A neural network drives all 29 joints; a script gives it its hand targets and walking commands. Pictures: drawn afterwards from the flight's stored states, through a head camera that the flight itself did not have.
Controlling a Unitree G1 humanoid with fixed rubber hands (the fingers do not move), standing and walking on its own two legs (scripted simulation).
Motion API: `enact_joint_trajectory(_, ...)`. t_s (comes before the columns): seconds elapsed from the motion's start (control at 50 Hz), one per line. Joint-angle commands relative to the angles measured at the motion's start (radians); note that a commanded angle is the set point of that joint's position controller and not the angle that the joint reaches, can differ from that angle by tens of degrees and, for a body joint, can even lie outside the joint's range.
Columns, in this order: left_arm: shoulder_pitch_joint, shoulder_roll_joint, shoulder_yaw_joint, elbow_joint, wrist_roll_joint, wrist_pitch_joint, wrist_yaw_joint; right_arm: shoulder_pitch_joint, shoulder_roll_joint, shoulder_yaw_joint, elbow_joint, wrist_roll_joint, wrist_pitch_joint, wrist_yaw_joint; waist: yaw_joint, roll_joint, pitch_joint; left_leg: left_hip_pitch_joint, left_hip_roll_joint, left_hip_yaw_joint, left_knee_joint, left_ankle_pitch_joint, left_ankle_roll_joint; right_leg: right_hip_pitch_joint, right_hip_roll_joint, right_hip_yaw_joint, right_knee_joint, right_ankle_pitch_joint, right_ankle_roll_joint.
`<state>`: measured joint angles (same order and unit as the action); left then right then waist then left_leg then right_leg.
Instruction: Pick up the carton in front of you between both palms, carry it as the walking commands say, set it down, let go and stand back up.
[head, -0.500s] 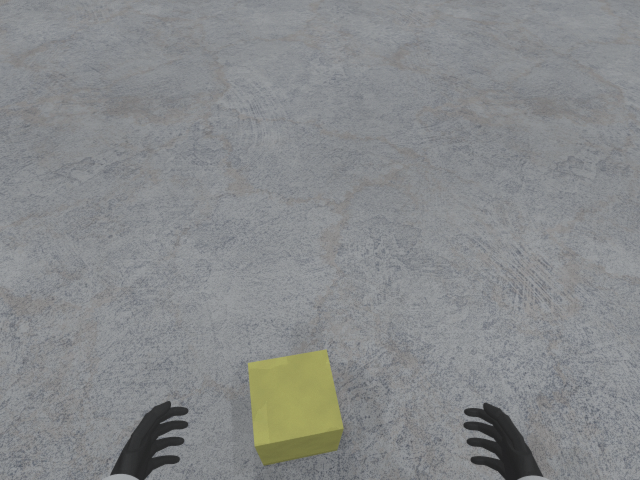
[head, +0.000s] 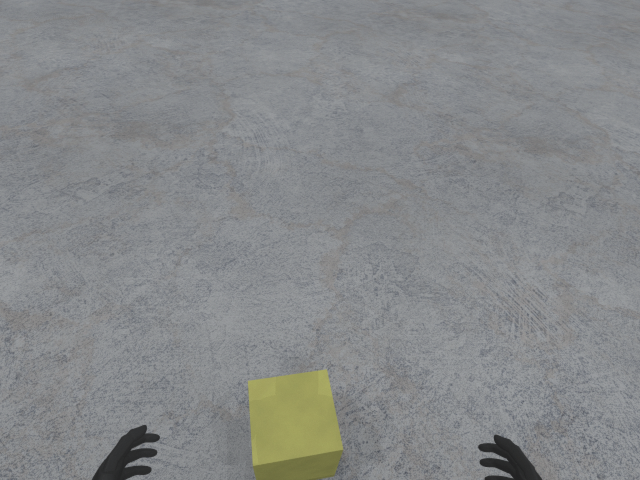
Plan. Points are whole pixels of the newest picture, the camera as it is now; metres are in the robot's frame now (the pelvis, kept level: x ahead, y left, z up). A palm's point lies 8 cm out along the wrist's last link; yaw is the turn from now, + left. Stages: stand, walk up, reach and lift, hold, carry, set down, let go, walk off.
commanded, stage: stand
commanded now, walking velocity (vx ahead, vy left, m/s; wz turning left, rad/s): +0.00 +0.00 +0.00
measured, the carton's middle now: (292, 430) +0.40 +0.05 -0.64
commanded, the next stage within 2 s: none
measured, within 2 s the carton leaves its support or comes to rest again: neither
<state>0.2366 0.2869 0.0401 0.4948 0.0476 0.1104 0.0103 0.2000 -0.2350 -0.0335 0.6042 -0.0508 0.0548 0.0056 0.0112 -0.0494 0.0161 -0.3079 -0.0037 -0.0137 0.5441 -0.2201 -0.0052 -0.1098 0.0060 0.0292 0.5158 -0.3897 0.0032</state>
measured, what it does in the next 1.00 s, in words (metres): stands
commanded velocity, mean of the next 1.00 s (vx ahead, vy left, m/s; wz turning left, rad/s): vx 0.00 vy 0.00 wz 0.00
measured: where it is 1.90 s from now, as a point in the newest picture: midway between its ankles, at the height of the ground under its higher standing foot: outside the picture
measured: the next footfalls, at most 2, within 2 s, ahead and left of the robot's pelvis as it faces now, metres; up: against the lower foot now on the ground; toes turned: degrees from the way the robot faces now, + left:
none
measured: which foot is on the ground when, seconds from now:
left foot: down 0.00-1.00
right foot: down 0.00-1.00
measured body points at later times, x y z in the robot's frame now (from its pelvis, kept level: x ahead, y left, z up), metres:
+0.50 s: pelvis +0.03 +0.02 +0.00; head +0.04 +0.05 +0.45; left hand +0.17 +0.30 -0.12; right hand +0.15 -0.28 -0.09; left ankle +0.04 +0.12 -0.73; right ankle -0.07 -0.12 -0.73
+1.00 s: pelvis +0.01 +0.02 +0.01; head +0.01 +0.04 +0.46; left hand +0.12 +0.32 -0.12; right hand +0.10 -0.30 -0.09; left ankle +0.04 +0.12 -0.73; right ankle -0.07 -0.12 -0.73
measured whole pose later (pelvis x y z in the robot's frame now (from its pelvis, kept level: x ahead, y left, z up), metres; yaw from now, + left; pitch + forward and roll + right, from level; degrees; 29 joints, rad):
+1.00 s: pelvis +0.01 +0.02 +0.01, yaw -3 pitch -2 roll +0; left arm 0.22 0.39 0.01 0.88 0.03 0.00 0.03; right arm 0.12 -0.35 -0.04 0.97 -0.03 0.00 -0.01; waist -0.01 -0.05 0.02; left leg -0.23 0.00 0.05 0.47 -0.21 0.02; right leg -0.04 0.00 0.09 0.40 -0.33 0.03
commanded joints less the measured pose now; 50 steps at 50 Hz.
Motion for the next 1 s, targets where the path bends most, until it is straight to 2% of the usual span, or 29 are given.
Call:
enact_joint_trajectory(0.0, -0.053, 0.136, 0.044, -0.021, 0.011, -0.076, -0.002, -0.051, -0.190, -0.064, -0.017, -0.005, -0.042, -0.006, -0.019, 0.067, 0.021, 0.048, 0.059, -0.078, -0.102, -0.191, 0.018, -0.206, -0.039, 0.070, -0.128, -0.088, -0.010)
enact_joint_trajectory(0.06, -0.031, 0.144, 0.044, 0.026, 0.002, -0.095, -0.008, -0.073, -0.201, -0.065, 0.013, 0.005, -0.050, -0.002, -0.010, 0.088, -0.020, 0.043, 0.080, -0.095, -0.110, -0.111, 0.030, -0.136, -0.038, 0.058, -0.089, 0.051, -0.005)
enact_joint_trajectory(0.18, -0.009, 0.176, 0.038, 0.098, -0.007, -0.109, 0.010, -0.052, -0.225, -0.065, 0.075, 0.010, -0.055, -0.012, -0.017, 0.084, -0.090, 0.146, 0.090, -0.079, -0.046, 0.210, 0.036, -0.091, -0.053, 0.061, -0.075, 0.275, 0.006)
enact_joint_trajectory(0.26, -0.001, 0.187, 0.028, 0.140, -0.011, -0.110, 0.020, -0.045, -0.243, -0.062, 0.111, 0.011, -0.058, -0.022, -0.018, 0.074, -0.106, 0.189, 0.097, -0.079, -0.032, 0.323, 0.041, -0.079, -0.059, 0.061, -0.072, 0.343, 0.014)
enact_joint_trajectory(0.34, 0.000, 0.194, 0.020, 0.174, -0.013, -0.111, 0.024, -0.049, -0.254, -0.059, 0.139, 0.012, -0.059, -0.026, -0.018, 0.064, -0.102, 0.210, 0.103, -0.079, -0.034, 0.369, 0.045, -0.077, -0.063, 0.064, -0.075, 0.366, 0.017)
enact_joint_trajectory(0.5, -0.013, 0.208, 0.009, 0.224, -0.015, -0.117, 0.028, -0.074, -0.259, -0.053, 0.188, 0.017, -0.063, -0.028, -0.018, 0.041, -0.079, 0.221, 0.104, -0.069, -0.052, 0.353, 0.045, -0.075, -0.075, 0.074, -0.103, 0.367, 0.012)
enact_joint_trajectory(0.98, -0.028, 0.246, -0.004, 0.348, -0.017, -0.126, 0.018, -0.120, -0.294, -0.040, 0.321, 0.027, -0.064, -0.017, -0.021, 0.045, -0.006, 0.214, 0.110, -0.077, -0.150, 0.120, 0.035, -0.092, -0.086, 0.110, -0.201, 0.223, -0.013)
